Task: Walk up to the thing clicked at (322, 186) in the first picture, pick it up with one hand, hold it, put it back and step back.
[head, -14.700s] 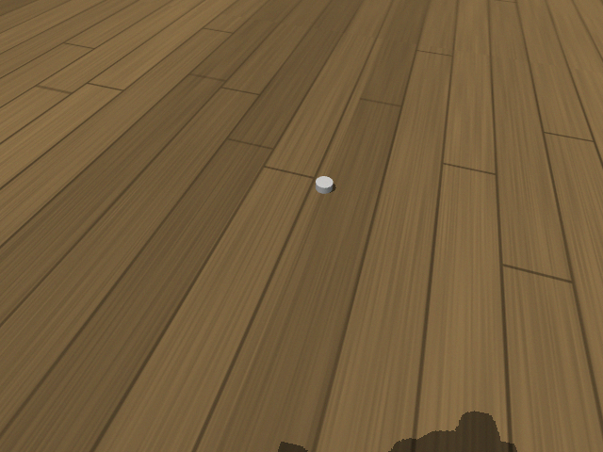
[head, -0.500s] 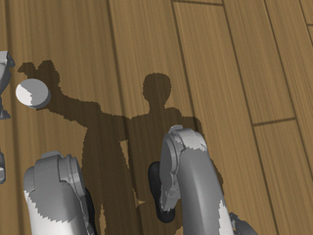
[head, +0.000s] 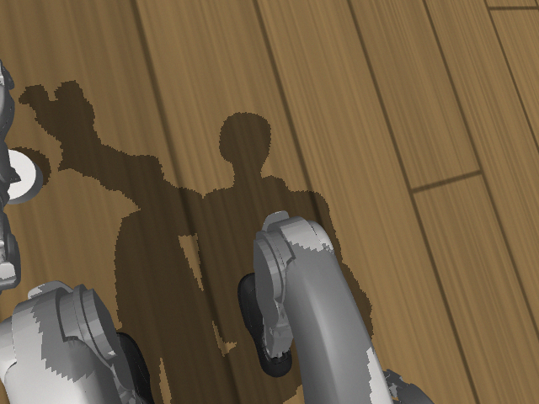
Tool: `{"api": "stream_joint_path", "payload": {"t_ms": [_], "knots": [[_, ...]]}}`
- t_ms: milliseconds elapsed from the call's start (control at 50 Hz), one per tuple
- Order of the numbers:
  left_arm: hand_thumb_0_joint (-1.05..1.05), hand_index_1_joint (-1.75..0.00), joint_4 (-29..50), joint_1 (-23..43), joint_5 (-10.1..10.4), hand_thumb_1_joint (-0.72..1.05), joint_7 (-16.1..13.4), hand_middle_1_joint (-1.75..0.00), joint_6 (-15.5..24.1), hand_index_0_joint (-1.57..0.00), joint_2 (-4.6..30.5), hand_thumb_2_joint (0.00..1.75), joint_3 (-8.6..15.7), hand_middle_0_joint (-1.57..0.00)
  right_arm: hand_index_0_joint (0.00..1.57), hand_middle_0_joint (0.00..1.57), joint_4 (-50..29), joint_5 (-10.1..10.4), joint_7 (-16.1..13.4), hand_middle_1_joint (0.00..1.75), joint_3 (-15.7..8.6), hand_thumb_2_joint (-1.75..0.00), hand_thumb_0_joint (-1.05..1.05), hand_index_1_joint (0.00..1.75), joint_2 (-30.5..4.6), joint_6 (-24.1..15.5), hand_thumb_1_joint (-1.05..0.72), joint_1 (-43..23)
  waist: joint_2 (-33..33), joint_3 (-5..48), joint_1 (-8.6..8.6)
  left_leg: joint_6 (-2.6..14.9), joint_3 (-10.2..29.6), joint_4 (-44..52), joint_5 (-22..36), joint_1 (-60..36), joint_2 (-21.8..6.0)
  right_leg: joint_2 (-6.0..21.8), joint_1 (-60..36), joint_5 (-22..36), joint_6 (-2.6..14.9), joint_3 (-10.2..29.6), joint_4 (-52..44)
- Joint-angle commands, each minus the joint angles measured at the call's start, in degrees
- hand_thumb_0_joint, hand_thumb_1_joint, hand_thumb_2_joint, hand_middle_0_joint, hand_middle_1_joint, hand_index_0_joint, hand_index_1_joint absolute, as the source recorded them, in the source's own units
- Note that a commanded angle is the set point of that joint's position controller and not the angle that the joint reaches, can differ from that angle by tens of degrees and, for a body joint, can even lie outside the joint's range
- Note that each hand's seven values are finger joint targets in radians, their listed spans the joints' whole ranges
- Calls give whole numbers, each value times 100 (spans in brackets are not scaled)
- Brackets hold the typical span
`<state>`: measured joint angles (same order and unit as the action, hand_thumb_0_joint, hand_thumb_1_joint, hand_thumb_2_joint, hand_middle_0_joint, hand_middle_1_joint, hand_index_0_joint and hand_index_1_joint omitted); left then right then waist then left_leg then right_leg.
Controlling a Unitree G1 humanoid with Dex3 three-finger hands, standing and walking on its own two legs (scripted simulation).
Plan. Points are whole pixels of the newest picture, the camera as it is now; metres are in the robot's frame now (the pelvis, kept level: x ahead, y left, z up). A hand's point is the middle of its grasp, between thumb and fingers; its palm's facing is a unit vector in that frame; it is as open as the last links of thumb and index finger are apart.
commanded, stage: approach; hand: left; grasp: from above
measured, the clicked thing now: (9, 177) +0.50 +0.27 -0.30
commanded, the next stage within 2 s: rest palm in 0.18 s
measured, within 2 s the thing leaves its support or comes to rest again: neither
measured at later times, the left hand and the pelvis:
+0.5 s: hand out of the picture +0.49 +0.27 -0.18, palm faces -0.46 -0.07 -0.89, open 14.2 cm; pelvis +0.00 +0.00 +0.00, yaw +1 degrees
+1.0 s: hand out of the picture +0.50 +0.27 -0.25, palm faces -0.45 -0.11 -0.88, open 14.1 cm; pelvis +0.01 +0.00 -0.01, yaw -3 degrees
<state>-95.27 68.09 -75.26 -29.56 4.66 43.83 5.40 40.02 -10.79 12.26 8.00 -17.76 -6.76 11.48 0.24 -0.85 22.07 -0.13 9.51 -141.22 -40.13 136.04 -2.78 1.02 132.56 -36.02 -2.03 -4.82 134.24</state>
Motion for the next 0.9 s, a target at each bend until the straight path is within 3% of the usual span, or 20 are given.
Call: {"api": "stream_joint_path", "payload": {"t_ms": [0,20,120,180,220,260,280,300,360,380,420,460,500,640,720,760,780,840,860,880], "knots": [[0,-105,412,1051,301,-56,195,-105,-290,-6,1553,100,113,-6,20,20,-182,128,-55,30,-390,-89,0,30,-1592,-23,-90,1097,1452,3634,-142,318,-727,1329,1028,-2120,259,-268,-2606,1133,289,-395,-1253],[0,-106,303,763,397,-55,256,-106,-276,-7,1841,100,361,-6,20,20,-73,121,-73,30,-425,-90,0,30,-1587,6,-90,1114,1257,3660,-232,335,-692,1332,921,-2009,236,-304,-2746,1050,275,-391,-1284],[0,-106,1424,1021,511,-56,661,-107,204,-7,1949,99,579,-6,20,20,-108,97,-125,30,-566,-90,0,30,-1676,66,-90,1367,1583,3941,-111,205,-584,1280,1184,-2539,221,-242,-2743,1156,357,-507,-1272],[0,-107,2099,1503,495,-56,768,-107,602,-6,1267,99,53,-6,20,20,-19,52,-132,30,-625,-90,0,30,-1609,72,-91,1393,1923,3943,117,113,-569,1133,1083,-2775,214,-239,-2424,1064,410,-579,-1276],[0,-105,2511,1621,498,-57,752,-105,774,-6,1076,100,-234,-6,20,20,58,70,-144,30,-691,-90,0,30,-1526,59,-91,1412,2113,4134,48,87,-570,1173,974,-2910,213,-236,-2397,986,401,-578,-1276],[0,-108,2717,1473,411,-56,638,-107,813,-7,1434,106,-71,-8,20,20,89,78,-167,30,-782,-90,0,30,-1564,66,-91,1494,2214,4375,-139,86,-611,1270,1014,-3111,226,-217,-2540,1014,367,-537,-1343],[0,-102,2626,1295,408,-58,577,-102,766,-6,1285,102,-111,-6,20,20,111,109,-177,30,-823,-90,0,30,-1581,86,-90,1464,2286,4413,-268,55,-618,1366,1108,-3205,232,-200,-2428,1076,405,-558,-1319],[0,-101,2429,1297,323,-61,526,-98,728,-4,1145,106,-177,-7,20,20,137,99,-161,30,-816,-90,0,30,-1517,101,-90,1428,2350,4432,-238,58,-610,1406,1126,-3235,219,-220,-2362,1129,405,-570,-1269],[0,-101,1285,1378,201,-59,401,-98,596,-4,691,106,-417,-7,20,20,255,57,-127,30,-696,-90,0,30,-1503,102,-90,1448,1760,3497,122,111,-502,1377,970,-2882,231,-251,-1771,1056,393,-705,-1225],[0,-99,1337,1315,155,-58,338,-97,583,-5,944,106,-295,-7,20,20,222,67,-143,30,-671,-90,0,30,-1574,97,-89,1436,1886,3518,0,105,-496,1469,1085,-2969,250,-226,-1826,1109,398,-692,-1228],[0,-99,633,1119,30,-57,228,-96,488,-6,971,106,-282,-8,20,20,197,36,-131,30,-567,-90,0,30,-1558,60,-89,1325,1821,3213,-49,111,-486,1512,1050,-2843,262,-209,-1730,1071,405,-681,-1165],[0,-100,526,1338,-1,-54,140,-98,482,-7,1086,103,-170,-8,20,20,138,-6,-93,30,-509,-90,0,30,-1618,6,-89,1288,1638,3024,126,142,-445,1448,947,-2792,249,-222,-1680,987,378,-699,-1149],[0,-101,596,1545,0,-55,27,-100,512,-6,1291,102,-97,-8,20,20,65,-35,-104,30,-436,-90,0,30,-1599,-41,-89,1207,1836,3396,77,159,-508,1380,1038,-2877,256,-240,-1988,1089,379,-639,-1159],[0,-101,187,1545,-162,-53,-320,-101,557,-7,1869,98,249,-7,20,20,-30,-236,-29,30,-203,-90,0,30,-1723,-244,-90,1168,1824,3237,340,188,-521,1126,1098,-2768,214,-260,-2239,1210,289,-655,-1076],[0,-101,457,1656,-62,-52,-490,-101,610,-7,2141,98,351,-7,20,20,-45,-289,13,30,-167,-90,0,30,-1795,-347,-90,1100,2307,3486,266,114,-447,1134,1035,-2997,162,-297,-2279,1160,329,-735,-1007],[0,-101,417,1508,-99,-54,-473,-100,584,-6,2048,99,288,-7,20,20,-32,-345,65,30,-145,-90,0,30,-1853,-377,-90,1176,2293,3419,366,118,-453,1038,1163,-3027,151,-300,-2330,1296,306,-763,-960],[0,-101,529,1549,-34,-54,-509,-100,608,-6,2259,101,376,-7,20,20,-19,-341,75,30,-83,-90,0,30,-1815,-380,-90,1155,2269,3577,284,123,-424,1019,1167,-2912,132,-330,-2495,1316,304,-758,-958],[0,-101,471,1223,22,-55,-524,-99,566,-6,2213,102,376,-7,20,20,-5,-354,117,30,-86,-90,0,30,-1838,-393,-90,1180,2371,3646,225,94,-402,977,1435,-3060,111,-343,-2594,1565,309,-776,-901],[0,-100,335,1233,43,-55,-507,-99,550,-5,2106,102,294,-7,20,20,34,-390,147,30,-68,-90,0,30,-1869,-409,-90,1205,2317,3433,353,102,-382,929,1422,-2924,108,-348,-2504,1550,305,-809,-879],[0,-99,310,1185,77,-55,-528,-98,559,-5,2179,101,386,-7,20,20,68,-406,166,30,-48,-90,0,30,-1889,-406,-89,1271,2259,3470,337,94,-339,961,1510,-2945,110,-344,-2564,1621,297,-851,-875]]}}
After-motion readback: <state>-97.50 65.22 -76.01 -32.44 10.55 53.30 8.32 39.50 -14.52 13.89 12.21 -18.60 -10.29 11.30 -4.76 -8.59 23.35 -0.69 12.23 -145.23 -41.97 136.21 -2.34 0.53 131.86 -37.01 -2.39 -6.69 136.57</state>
